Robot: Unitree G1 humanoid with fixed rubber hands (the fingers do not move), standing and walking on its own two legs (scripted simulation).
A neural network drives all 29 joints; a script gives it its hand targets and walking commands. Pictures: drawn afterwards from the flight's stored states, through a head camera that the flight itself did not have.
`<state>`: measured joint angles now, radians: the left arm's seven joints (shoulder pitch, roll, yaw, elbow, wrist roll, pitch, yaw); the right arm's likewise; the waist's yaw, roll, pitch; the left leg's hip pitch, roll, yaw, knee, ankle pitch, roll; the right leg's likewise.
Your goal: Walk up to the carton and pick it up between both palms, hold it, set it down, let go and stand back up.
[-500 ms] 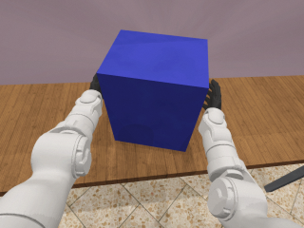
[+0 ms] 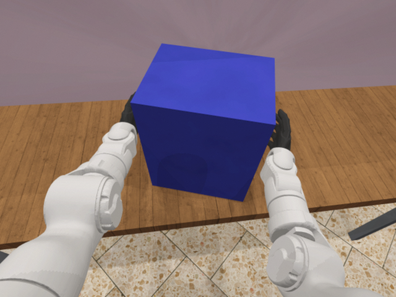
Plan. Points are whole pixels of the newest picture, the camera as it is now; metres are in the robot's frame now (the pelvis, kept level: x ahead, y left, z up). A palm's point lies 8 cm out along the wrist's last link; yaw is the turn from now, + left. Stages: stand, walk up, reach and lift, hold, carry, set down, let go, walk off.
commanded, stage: set down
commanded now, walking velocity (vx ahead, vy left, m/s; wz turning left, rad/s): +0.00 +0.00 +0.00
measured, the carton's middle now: (205, 129) +0.45 -0.07 +0.05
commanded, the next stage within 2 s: none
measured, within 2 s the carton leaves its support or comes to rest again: rests again in 0.62 s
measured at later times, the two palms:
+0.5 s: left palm (130, 125) +0.47 +0.10 +0.07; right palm (278, 148) +0.37 -0.21 +0.06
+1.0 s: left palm (121, 110) +0.49 +0.11 +0.09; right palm (277, 138) +0.39 -0.21 +0.07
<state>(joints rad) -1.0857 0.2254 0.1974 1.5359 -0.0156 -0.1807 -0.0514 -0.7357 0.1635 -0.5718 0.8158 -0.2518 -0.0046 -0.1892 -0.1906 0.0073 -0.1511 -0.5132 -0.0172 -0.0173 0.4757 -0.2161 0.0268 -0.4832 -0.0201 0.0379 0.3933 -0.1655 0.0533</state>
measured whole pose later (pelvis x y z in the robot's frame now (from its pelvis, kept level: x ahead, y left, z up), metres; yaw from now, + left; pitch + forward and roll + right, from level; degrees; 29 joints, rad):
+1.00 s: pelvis -0.01 +0.00 -0.01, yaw -4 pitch +19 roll -2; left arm -1.23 0.36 -0.06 1.58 -0.27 -0.08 -0.06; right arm -0.91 0.01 -0.19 1.12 0.12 -0.08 -0.30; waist -0.20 -0.02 -0.20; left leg -0.66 0.03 0.03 0.60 -0.26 0.02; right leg -0.63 0.02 0.05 0.46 -0.16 0.04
